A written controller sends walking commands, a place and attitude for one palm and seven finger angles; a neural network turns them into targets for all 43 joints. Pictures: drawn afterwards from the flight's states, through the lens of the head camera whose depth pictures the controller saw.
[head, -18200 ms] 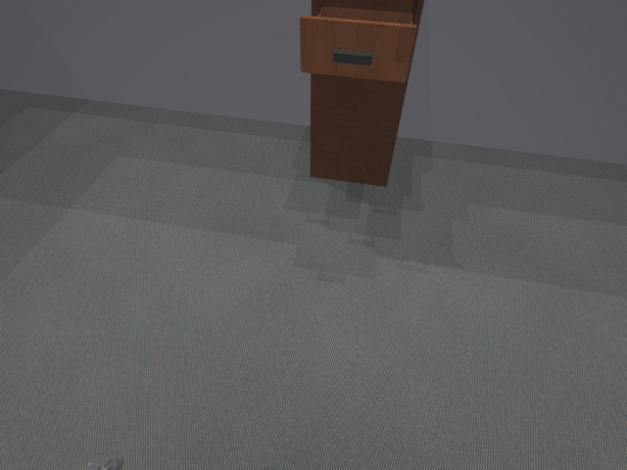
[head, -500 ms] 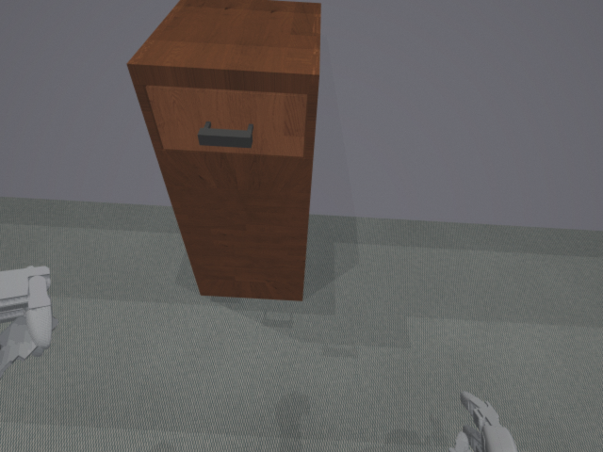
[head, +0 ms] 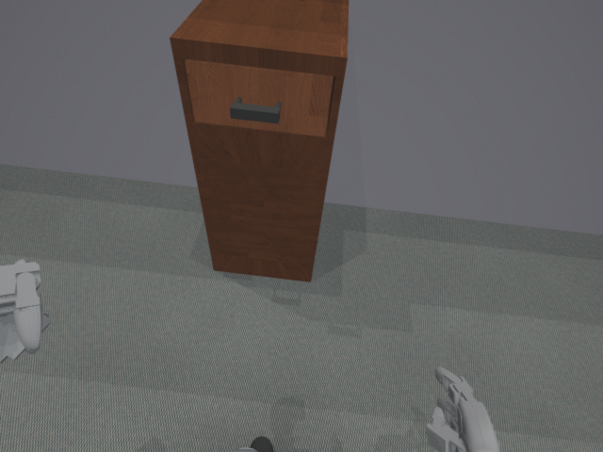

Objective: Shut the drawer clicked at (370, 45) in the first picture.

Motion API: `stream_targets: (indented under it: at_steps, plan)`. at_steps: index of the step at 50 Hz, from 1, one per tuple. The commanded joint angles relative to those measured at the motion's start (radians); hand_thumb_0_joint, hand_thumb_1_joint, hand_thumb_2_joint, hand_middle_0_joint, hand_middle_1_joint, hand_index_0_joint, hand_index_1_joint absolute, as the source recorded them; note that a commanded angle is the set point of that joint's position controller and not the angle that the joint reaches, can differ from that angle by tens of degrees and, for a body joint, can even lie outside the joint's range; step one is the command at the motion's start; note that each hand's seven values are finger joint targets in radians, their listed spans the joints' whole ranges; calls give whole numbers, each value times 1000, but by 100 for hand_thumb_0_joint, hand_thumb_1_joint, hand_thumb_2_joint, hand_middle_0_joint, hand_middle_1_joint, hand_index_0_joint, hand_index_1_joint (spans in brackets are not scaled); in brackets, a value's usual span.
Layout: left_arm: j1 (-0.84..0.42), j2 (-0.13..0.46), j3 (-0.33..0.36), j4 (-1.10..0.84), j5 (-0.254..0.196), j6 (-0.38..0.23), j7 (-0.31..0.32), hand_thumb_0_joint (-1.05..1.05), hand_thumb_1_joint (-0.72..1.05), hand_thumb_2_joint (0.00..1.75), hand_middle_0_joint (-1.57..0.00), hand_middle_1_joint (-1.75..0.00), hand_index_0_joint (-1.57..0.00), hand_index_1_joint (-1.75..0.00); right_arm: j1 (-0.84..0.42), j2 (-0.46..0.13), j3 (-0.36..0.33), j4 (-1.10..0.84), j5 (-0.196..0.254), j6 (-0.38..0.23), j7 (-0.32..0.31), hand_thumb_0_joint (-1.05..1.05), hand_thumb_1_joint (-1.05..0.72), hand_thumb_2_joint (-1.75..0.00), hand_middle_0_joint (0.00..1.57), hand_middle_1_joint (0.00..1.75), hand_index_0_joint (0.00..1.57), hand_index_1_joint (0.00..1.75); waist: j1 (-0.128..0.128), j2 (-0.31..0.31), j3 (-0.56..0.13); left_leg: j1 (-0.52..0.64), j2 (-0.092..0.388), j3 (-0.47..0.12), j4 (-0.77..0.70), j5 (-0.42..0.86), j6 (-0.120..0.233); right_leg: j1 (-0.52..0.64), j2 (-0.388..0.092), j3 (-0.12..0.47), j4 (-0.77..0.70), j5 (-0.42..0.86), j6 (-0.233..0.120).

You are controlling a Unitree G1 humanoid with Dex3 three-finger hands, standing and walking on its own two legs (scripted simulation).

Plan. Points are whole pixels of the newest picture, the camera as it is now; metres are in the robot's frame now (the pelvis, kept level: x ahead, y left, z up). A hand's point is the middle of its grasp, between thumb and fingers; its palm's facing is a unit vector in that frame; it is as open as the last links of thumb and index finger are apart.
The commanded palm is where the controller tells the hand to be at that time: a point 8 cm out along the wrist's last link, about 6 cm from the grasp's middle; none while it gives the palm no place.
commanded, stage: stop stepping back and stand still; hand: left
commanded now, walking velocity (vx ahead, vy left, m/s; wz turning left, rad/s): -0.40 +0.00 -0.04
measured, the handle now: (257, 108) +0.84 +0.18 +0.01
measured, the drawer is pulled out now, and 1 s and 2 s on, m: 0.00 0.00 0.00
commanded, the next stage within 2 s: let the arm hang, fingers relaxed in 0.74 s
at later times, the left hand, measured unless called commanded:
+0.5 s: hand out of the picture +0.12 +0.26 +0.18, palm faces +0.32 -0.85 -0.41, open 3.2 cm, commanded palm +0.08 +0.29 +0.19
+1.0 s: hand out of the picture +0.12 +0.26 -0.05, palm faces +0.14 -0.92 -0.37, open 3.1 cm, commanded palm none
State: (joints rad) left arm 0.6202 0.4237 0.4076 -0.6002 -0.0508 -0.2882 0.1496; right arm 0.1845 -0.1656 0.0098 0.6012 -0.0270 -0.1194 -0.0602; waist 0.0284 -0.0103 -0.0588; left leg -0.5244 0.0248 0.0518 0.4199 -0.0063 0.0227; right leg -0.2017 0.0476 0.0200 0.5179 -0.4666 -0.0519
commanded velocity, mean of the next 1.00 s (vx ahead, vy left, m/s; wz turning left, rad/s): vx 0.10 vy -0.04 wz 0.00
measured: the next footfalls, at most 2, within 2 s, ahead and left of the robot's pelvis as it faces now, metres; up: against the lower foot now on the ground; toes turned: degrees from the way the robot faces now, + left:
left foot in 0.14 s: +0.10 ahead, +0.09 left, +0.00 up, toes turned -1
left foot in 0.54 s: -0.03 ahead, +0.15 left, +0.00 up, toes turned +1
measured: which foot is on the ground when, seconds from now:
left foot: down 0.00-0.00, up 0.02-0.12, down 0.14-0.36, up 0.38-0.52, down 0.54-1.00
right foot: down 0.00-1.00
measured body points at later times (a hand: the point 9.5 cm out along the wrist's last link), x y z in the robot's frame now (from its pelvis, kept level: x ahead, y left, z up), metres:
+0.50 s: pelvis -0.08 +0.03 +0.01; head -0.10 +0.05 +0.46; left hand +0.10 +0.30 +0.20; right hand +0.03 -0.24 -0.08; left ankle -0.04 +0.13 -0.70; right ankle -0.07 -0.08 -0.73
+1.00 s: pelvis -0.08 +0.03 -0.01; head -0.10 +0.01 +0.43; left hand +0.11 +0.31 -0.03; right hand +0.02 -0.22 -0.15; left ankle -0.07 +0.15 -0.73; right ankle -0.07 -0.06 -0.73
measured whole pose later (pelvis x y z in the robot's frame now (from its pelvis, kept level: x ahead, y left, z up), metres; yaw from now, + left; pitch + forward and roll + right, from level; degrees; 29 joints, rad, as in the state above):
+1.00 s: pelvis -0.08 +0.03 -0.01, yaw +0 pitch +0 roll +0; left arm 0.27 0.24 0.14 0.33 0.03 0.04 0.04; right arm 0.23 -0.26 -0.01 0.81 -0.04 0.00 0.00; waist -0.02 0.06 -0.05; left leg -0.38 0.00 0.03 0.74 -0.37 0.01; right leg -0.37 -0.04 -0.14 0.74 -0.36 -0.03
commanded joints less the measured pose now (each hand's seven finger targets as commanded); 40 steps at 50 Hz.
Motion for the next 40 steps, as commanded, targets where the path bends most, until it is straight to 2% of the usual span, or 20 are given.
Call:
stream_targets:
  at_steps: [1, 3, 5, 6, 7, 9, 11, 14, 16, 18, 19, 21, 25, 27, 28, 30, 32, 35, 38, 40]
  plan:
    - [-207, 213, 92, -217, 26, -68, 23, 0, 90, 90, -140, -160, -140, -160, -67, -120, -36, -92, -29, -28, -12, 0, -90, -90, 20, 30, 20, 30, -29, -113, -17, 322, -10, -52, 436, -328, -68, -382, -376, 288, -320, 458, -128]
    - [-194, 116, 19, -133, 25, -20, -4, 0, 90, 90, -140, -160, -140, -160, -69, -134, -53, -108, 11, -26, -21, 0, -90, -90, 20, 30, 20, 30, -46, -238, 7, 274, -12, -72, 413, -294, -42, -314, -278, 145, -213, 465, -72]
    - [-163, 132, 46, -137, 14, 9, -10, 0, 90, 90, -140, -160, -140, -160, -91, -152, -40, -130, 20, -25, -41, 0, -90, -90, 20, 30, 20, 30, -56, -27, 32, 329, 1, -70, 51, -138, -33, -266, -164, 22, -35, 381, 14]
    - [-115, 130, 64, -168, 13, 5, -12, 0, 90, 90, -140, -160, -140, -160, -99, -180, -45, -151, 21, -39, -46, 0, -90, -90, 20, 30, 20, 30, -25, 215, 2, 355, 108, -193, -89, -27, -4, -246, -59, -17, 63, 219, 60]
    - [-101, 147, 76, -201, 13, -5, -8, 0, 90, 90, -140, -160, -140, -160, -79, -175, -42, -156, 21, -57, -39, 0, -90, -90, 20, 30, 20, 30, -17, 296, -66, 362, 209, -331, -186, -59, 31, -189, -9, -17, 171, 38, 63]
    - [-59, 151, 103, -254, 2, -11, -2, 0, 90, 90, -140, -160, -140, -160, -65, -144, -40, -157, 9, -74, -26, 0, -90, -90, 20, 30, 20, 30, -24, 274, -116, 334, 265, -485, -357, -557, -14, -180, 5, 49, 352, -68, 52]
    - [17, 139, 103, -268, 7, 5, 10, 0, 90, 90, -140, -160, -140, -160, -64, -136, -32, -161, 4, -74, -16, 0, -90, -90, 20, 30, 20, 30, -21, 162, -96, 287, 239, -382, -360, -590, -4, -114, -3, 8, 270, -22, 44]
    - [99, 92, 57, -217, 15, 47, 18, 0, 90, 90, -140, -160, -140, -160, -72, -154, -32, -170, 8, -53, -14, 0, -90, -90, 20, 30, 20, 30, -29, 249, -37, 130, 144, -188, -351, -597, -46, 90, 30, -110, 23, -10, 29]
    - [92, 110, 57, -188, 20, 62, 15, 0, 90, 90, -140, -160, -140, -160, -77, -154, -36, -171, 4, -27, -23, 0, -90, -90, 20, 30, 20, 30, -36, 128, 4, 104, 47, -78, -145, -503, -53, 95, -30, -62, -193, 22, -1]
    - [17, 164, 109, -205, 8, 55, 16, 0, 90, 90, -140, -160, -140, -160, -59, -154, -48, -140, -5, 0, -30, 0, -90, -90, 20, 30, 20, 30, -38, -122, -10, 224, -19, -41, 355, -309, -43, -231, -321, 271, -387, -167, -122]
    - [-80, 186, 131, -226, 11, 47, 20, 0, 90, 90, -140, -160, -140, -160, -47, -156, -50, -117, -11, 6, -28, 0, -90, -90, 20, 30, 20, 30, -41, -151, -10, 180, -6, -56, 488, -310, -44, -274, -382, 291, -376, -203, -150]
    - [-89, 128, 88, -116, 15, 59, 28, 0, 90, 90, -140, -160, -140, -160, -19, -156, -51, -101, 9, -9, -36, 0, -90, -90, 20, 30, 20, 30, -60, -165, 31, 153, 17, -88, 549, -355, -25, -313, -352, 246, -353, -269, -121]
    - [-159, 78, 6, -114, 34, 56, 31, 0, 90, 90, -140, -160, -140, -160, -58, -162, -39, -96, 14, -37, -60, 0, -90, -90, 20, 30, 20, 30, -65, -26, 91, 282, 32, -20, 122, -393, 12, -308, -249, 50, -171, -227, -49]
    - [-152, 92, 26, -182, 35, 31, 33, 0, 90, 90, -140, -160, -140, -160, -39, -190, -35, -117, 11, -59, -62, 0, -90, -90, 20, 30, 20, 30, -55, 305, 110, 269, 190, -341, -156, -535, 92, -304, -78, -54, 179, -61, 26]
    - [-139, 109, 45, -235, 45, 21, 34, 0, 90, 90, -140, -160, -140, -160, -37, -188, -39, -128, 12, -64, -52, 0, -90, -90, 20, 30, 20, 30, -36, 325, 49, 261, 256, -444, -189, -461, 129, -270, -23, -104, 314, -10, 52]
    - [-126, 174, 104, -260, 42, 19, 25, 0, 90, 90, -140, -160, -140, -160, -35, -150, -37, -114, 2, -82, -35, 0, -90, -90, 20, 30, 20, 30, -53, 256, 84, 183, 298, -558, -281, -579, 154, -289, -58, -14, 468, -33, 47]
    - [-8, 135, 86, -223, 40, 23, 26, 0, 90, 90, -140, -160, -140, -160, -36, -141, -28, -105, 9, -86, -16, 0, -90, -90, 20, 30, 20, 30, -35, 157, 72, 152, 256, -374, -204, -414, 131, -161, -73, -32, 278, 0, 48]
    - [44, 125, 85, -180, 41, 32, 27, 0, 90, 90, -140, -160, -140, -160, -44, -159, -33, -128, 9, -59, -11, 0, -90, -90, 20, 30, 20, 30, -32, 163, 58, -24, 133, -154, -84, -508, 40, 129, -56, -75, -32, 89, 27]
    - [-32, 155, 117, -140, 19, 33, 28, 0, 90, 90, -140, -160, -140, -160, -27, -146, -49, -117, 14, -35, -13, 0, -90, -90, 20, 30, 20, 30, -38, -174, 29, -11, -14, -31, 455, -405, -21, -37, -375, 409, -341, -124, -135]
    - [-60, 120, 94, -116, 18, 32, 27, 0, 90, 90, -140, -160, -140, -160, -12, -147, -50, -94, 20, -34, -11, 0, -90, -90, 20, 30, 20, 30, -55, -94, 15, 44, 14, -67, 523, -399, -18, -93, -356, 317, -306, -53, -134]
